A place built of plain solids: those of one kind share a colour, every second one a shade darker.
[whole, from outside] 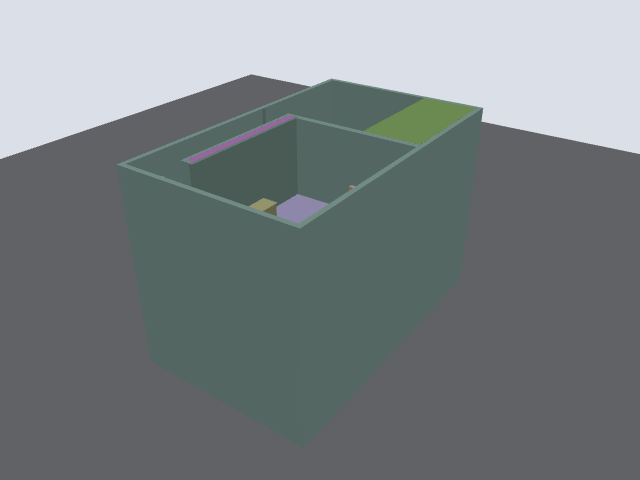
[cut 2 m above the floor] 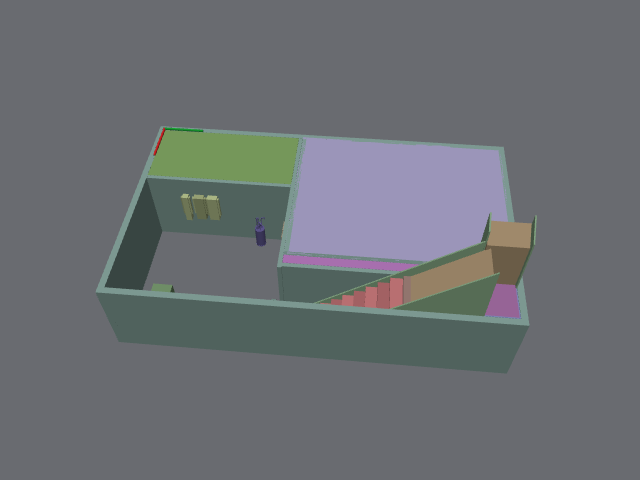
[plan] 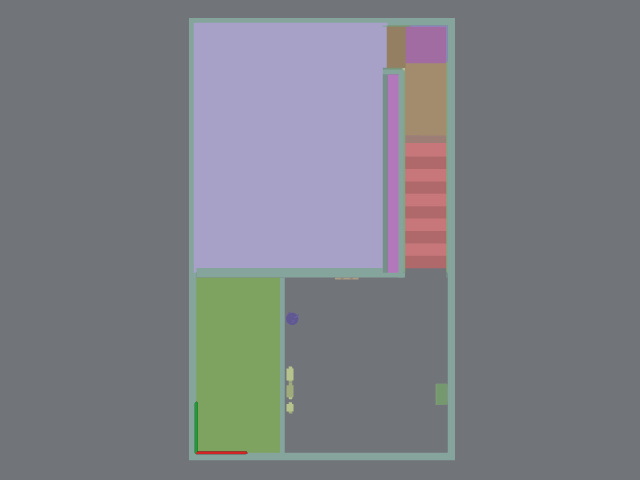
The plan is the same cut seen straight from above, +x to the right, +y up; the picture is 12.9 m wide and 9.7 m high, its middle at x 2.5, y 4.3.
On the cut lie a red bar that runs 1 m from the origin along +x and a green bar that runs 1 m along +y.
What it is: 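A lodging house's back stair, a dwelling of no particular year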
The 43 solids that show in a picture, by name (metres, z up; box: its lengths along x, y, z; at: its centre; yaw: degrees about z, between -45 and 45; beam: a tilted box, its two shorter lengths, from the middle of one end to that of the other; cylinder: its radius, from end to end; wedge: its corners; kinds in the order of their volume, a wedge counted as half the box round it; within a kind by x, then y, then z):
{
 "upper_1": {"box": [3.92, 5.05, 3.71], "at": [1.91, 6.16, 1.8]},
 "wall_1": {"box": [0.15, 8.94, 6.06], "at": [-0.07, 4.32, 2.98]},
 "wall_2": {"box": [0.1, 3.54, 2.9], "at": [1.74, 1.77, 1.4]},
 "wall_3": {"box": [3.77, 0.1, 6.06], "at": [1.88, 3.69, 2.98]},
 "wall_4": {"box": [4.22, 0.1, 6.06], "at": [2.11, 3.59, 2.98]},
 "wall_5": {"box": [5.38, 0.15, 6.06], "at": [2.54, -0.07, 2.98]},
 "wall_6": {"box": [5.38, 0.15, 6.06], "at": [2.54, 8.71, 2.98]},
 "wall_7": {"box": [0.1, 4.14, 6.06], "at": [3.82, 5.71, 2.98]},
 "wall_8": {"box": [0.42, 0.1, 6.06], "at": [3.98, 7.7, 2.98]},
 "wall_9": {"box": [0.1, 4.21, 6.06], "at": [4.14, 5.64, 2.98]},
 "wall_10": {"box": [0.029, 0.1, 6.06], "at": [5.07, 3.59, 2.98]},
 "wall_11": {"box": [0.15, 8.94, 6.06], "at": [5.16, 4.32, 2.98]},
 "beside_lower_1": {"box": [1.69, 3.54, 6.06], "at": [0.84, 1.77, 2.98]},
 "carriage_1": {"wedge": [[3.85, 7.77, -0.05], [3.85, 7.77, 3.52], [3.85, 8.61, -0.05], [3.85, 8.61, 3.52], [4.23, 7.77, -0.05], [4.23, 7.77, 3.23], [4.23, 8.61, -0.05], [4.23, 8.61, 3.23]]},
 "carriage_2": {"wedge": [[4.22, 3.78, -0.05], [4.22, 3.78, 0.0], [4.22, 7.87, -0.05], [4.22, 7.87, 3.14], [5.06, 3.78, -0.05], [5.06, 3.78, 0.0], [5.06, 7.87, -0.05], [5.06, 7.87, 3.14]]},
 "beside_box_1": {"box": [0.22, 4.01, 6.06], "at": [3.98, 5.64, 2.98]},
 "landing_bearer_1": {"box": [0.9, 0.84, 3.23], "at": [4.61, 8.19, 1.56]},
 "string_1": {"wedge": [[3.87, 7.75, -0.05], [3.87, 7.75, 3.79], [3.87, 7.78, -0.05], [3.87, 7.78, 3.79], [4.17, 7.75, -0.05], [4.17, 7.75, 3.55], [4.17, 7.78, -0.05], [4.17, 7.78, 3.55]]},
 "string_2": {"wedge": [[3.87, 8.61, -0.05], [3.87, 8.61, 3.79], [3.87, 8.64, -0.05], [3.87, 8.64, 3.79], [4.32, 8.61, -0.05], [4.32, 8.61, 3.44], [4.32, 8.64, -0.05], [4.32, 8.64, 3.44]]},
 "string_3": {"wedge": [[4.19, 3.64, -0.05], [4.19, 3.64, 0.17], [4.19, 7.73, -0.05], [4.19, 7.73, 3.3], [4.22, 3.64, -0.05], [4.22, 3.64, 0.17], [4.22, 7.73, -0.05], [4.22, 7.73, 3.3]]},
 "string_4": {"wedge": [[5.05, 3.64, -0.05], [5.05, 3.64, 0.17], [5.05, 7.9, -0.05], [5.05, 7.9, 3.44], [5.08, 3.64, -0.05], [5.08, 3.64, 0.17], [5.08, 7.9, -0.05], [5.08, 7.9, 3.44]]},
 "blanket_box_1": {"box": [0.5, 0.99, 0.026], "at": [3.51, 5.79, 4.14]},
 "blanket_box_2": {"box": [0.47, 0.94, 0.4], "at": [3.53, 5.79, 3.93]},
 "string_turn_1": {"box": [0.73, 0.029, 3.49], "at": [4.69, 8.62, 1.69]},
 "string_turn_2": {"box": [0.029, 0.74, 3.49], "at": [5.07, 8.27, 1.69]},
 "tread_1": {"wedge": [[4.21, 3.73, 0.08], [4.21, 3.73, 0.18], [4.21, 4.03, 0.09], [4.21, 4.03, 0.19], [5.06, 3.73, 0.08], [5.06, 3.73, 0.18], [5.06, 4.03, 0.09], [5.06, 4.03, 0.19]]},
 "tread_2": {"wedge": [[4.21, 3.98, 0.28], [4.21, 3.98, 0.38], [4.21, 4.28, 0.28], [4.21, 4.28, 0.38], [5.06, 3.98, 0.28], [5.06, 3.98, 0.38], [5.06, 4.28, 0.28], [5.06, 4.28, 0.38]]},
 "tread_3": {"wedge": [[4.21, 4.23, 0.47], [4.21, 4.23, 0.57], [4.21, 4.53, 0.47], [4.21, 4.53, 0.57], [5.06, 4.23, 0.47], [5.06, 4.23, 0.57], [5.06, 4.53, 0.47], [5.06, 4.53, 0.57]]},
 "tread_4": {"wedge": [[4.21, 4.48, 0.66], [4.21, 4.48, 0.76], [4.21, 4.79, 0.66], [4.21, 4.79, 0.76], [5.06, 4.48, 0.66], [5.06, 4.48, 0.76], [5.06, 4.79, 0.66], [5.06, 4.79, 0.76]]},
 "tread_5": {"wedge": [[4.21, 4.73, 0.86], [4.21, 4.73, 0.96], [4.21, 5.03, 0.86], [4.21, 5.03, 0.96], [5.06, 4.73, 0.86], [5.06, 4.73, 0.96], [5.06, 5.03, 0.86], [5.06, 5.03, 0.96]]},
 "tread_6": {"wedge": [[4.21, 4.98, 1.05], [4.21, 4.98, 1.15], [4.21, 5.29, 1.05], [4.21, 5.29, 1.15], [5.06, 4.98, 1.05], [5.06, 4.98, 1.15], [5.06, 5.29, 1.05], [5.06, 5.29, 1.15]]},
 "tread_7": {"wedge": [[4.21, 5.23, 1.24], [4.21, 5.23, 1.34], [4.21, 5.54, 1.24], [4.21, 5.54, 1.34], [5.06, 5.23, 1.24], [5.06, 5.23, 1.34], [5.06, 5.54, 1.24], [5.06, 5.54, 1.34]]},
 "tread_8": {"wedge": [[4.21, 5.48, 1.43], [4.21, 5.48, 1.53], [4.21, 5.79, 1.43], [4.21, 5.79, 1.53], [5.06, 5.48, 1.43], [5.06, 5.48, 1.53], [5.06, 5.79, 1.43], [5.06, 5.79, 1.53]]},
 "tread_9": {"wedge": [[4.21, 5.74, 1.62], [4.21, 5.74, 1.72], [4.21, 6.04, 1.63], [4.21, 6.04, 1.73], [5.06, 5.74, 1.62], [5.06, 5.74, 1.72], [5.06, 6.04, 1.63], [5.06, 6.04, 1.73]]},
 "tread_10": {"wedge": [[4.21, 5.99, 1.82], [4.21, 5.99, 1.92], [4.21, 6.29, 1.82], [4.21, 6.29, 1.92], [5.06, 5.99, 1.82], [5.06, 5.99, 1.92], [5.06, 6.29, 1.82], [5.06, 6.29, 1.92]]},
 "coat_pegs_1": {"box": [0.15, 0.15, 0.82], "at": [1.89, 0.91, 1.15]},
 "coat_pegs_2": {"box": [0.15, 0.25, 0.76], "at": [1.89, 1.25, 1.18]},
 "coat_pegs_3": {"box": [0.15, 0.25, 0.75], "at": [1.89, 1.58, 1.19]},
 "coat_pegs_4": {"box": [0.07, 0.07, 0.57], "at": [1.9, 0.99, 1.24]},
 "coat_pegs_5": {"box": [0.07, 0.07, 0.59], "at": [1.9, 1.71, 1.24]},
 "longcase_clock_1": {"box": [0.23, 0.42, 0.52], "at": [4.96, 1.18, 1.68]},
 "stick_bin_1": {"cylinder": 0.12, "from": [1.94, 2.71, 0.02], "to": [1.94, 2.71, 0.58]},
 "riser_1": {"wedge": [[4.21, 6.26, 1.89], [4.21, 6.26, 2.02], [4.21, 6.54, 1.99], [4.21, 6.54, 2.02], [5.06, 6.26, 1.89], [5.06, 6.26, 2.02], [5.06, 6.54, 1.99], [5.06, 6.54, 2.02]]}
}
